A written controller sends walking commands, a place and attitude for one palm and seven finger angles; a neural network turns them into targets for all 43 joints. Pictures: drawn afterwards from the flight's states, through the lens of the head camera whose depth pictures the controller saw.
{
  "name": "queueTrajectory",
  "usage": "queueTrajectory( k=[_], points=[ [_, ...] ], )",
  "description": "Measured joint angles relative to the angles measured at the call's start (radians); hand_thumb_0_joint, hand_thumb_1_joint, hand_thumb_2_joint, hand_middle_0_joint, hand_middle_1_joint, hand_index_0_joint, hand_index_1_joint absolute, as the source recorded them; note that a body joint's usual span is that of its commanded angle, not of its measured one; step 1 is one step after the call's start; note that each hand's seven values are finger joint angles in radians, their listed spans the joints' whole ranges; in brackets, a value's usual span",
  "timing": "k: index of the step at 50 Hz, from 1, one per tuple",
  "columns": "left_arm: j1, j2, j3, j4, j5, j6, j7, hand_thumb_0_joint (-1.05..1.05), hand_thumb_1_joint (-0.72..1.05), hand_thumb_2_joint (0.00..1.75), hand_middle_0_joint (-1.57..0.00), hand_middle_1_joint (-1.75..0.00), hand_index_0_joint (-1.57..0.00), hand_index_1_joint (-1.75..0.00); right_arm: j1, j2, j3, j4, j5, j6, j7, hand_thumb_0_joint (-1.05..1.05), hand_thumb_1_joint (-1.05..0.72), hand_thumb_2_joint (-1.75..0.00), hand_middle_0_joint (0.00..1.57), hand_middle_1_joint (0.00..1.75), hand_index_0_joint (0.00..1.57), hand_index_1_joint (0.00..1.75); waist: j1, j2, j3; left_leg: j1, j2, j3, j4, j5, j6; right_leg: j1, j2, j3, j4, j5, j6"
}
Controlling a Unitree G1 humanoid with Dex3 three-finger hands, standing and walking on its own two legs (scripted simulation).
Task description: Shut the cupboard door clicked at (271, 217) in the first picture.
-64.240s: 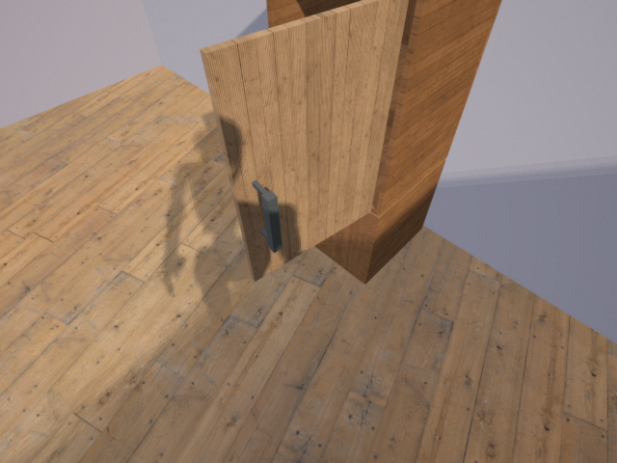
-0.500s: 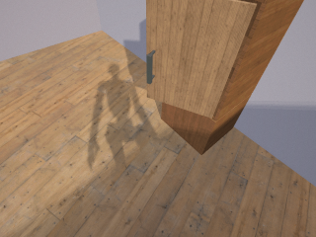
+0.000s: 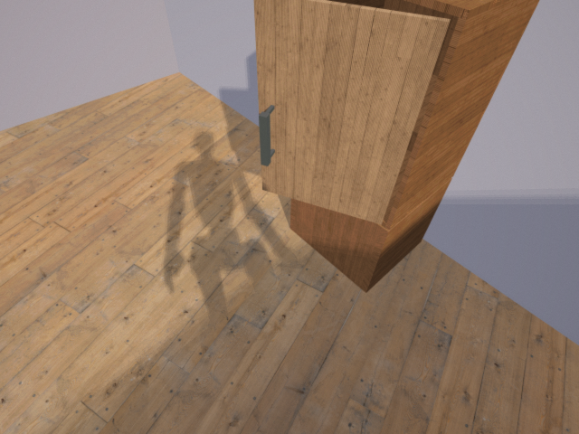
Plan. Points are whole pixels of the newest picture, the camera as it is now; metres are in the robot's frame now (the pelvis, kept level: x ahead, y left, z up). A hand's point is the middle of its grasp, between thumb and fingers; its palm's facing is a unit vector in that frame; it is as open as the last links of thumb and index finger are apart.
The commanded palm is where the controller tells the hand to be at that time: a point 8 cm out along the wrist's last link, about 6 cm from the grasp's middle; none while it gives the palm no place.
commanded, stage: let the arm hang, fingers relaxed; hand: left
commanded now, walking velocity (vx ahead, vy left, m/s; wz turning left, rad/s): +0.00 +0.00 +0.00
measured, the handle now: (268, 136) +0.88 +0.10 -0.10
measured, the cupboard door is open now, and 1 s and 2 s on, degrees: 26 26 26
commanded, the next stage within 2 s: look to check the result in 0.02 s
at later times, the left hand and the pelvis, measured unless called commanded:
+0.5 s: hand out of the picture +0.08 +0.22 -0.16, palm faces -0.01 -0.95 -0.30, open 7.4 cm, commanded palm none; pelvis +0.03 -0.01 +0.00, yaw +0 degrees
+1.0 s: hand out of the picture +0.08 +0.18 -0.18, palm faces -0.06 -0.97 -0.24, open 7.4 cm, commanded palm none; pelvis +0.04 -0.02 +0.00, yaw -5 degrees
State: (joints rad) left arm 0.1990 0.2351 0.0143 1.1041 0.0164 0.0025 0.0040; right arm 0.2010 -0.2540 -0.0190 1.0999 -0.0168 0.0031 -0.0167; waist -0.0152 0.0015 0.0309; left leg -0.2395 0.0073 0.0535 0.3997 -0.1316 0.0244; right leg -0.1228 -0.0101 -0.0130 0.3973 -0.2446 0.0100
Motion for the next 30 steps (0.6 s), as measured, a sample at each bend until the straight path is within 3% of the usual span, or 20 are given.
queueTrajectory(
  k=[16,30],
  points=[
    [-0.027,0.057,0.003,0.023,-0.006,0.001,0.0,0.01,0.9,0.9,-0.2,-0.3,-0.2,-0.3,-0.046,-0.039,0.007,0.014,0.004,0.0,0.001,0.0,-0.91,-0.9,0.2,0.3,0.21,0.3,0.003,0.002,0.026,0.034,0.005,-0.003,-0.025,-0.014,-0.01,0.048,0.007,-0.002,-0.054,0.001,-0.007],
    [-0.045,0.052,-0.003,0.021,-0.006,-0.002,0.002,0.01,0.9,0.9,-0.2,-0.3,-0.2,-0.3,-0.088,-0.039,0.015,0.006,0.004,-0.002,0.002,0.0,-0.91,-0.9,0.21,0.3,0.21,0.3,0.01,0.006,0.018,0.062,0.004,-0.002,-0.045,-0.026,-0.017,0.077,0.006,-0.001,-0.079,-0.009,-0.01]
  ],
)
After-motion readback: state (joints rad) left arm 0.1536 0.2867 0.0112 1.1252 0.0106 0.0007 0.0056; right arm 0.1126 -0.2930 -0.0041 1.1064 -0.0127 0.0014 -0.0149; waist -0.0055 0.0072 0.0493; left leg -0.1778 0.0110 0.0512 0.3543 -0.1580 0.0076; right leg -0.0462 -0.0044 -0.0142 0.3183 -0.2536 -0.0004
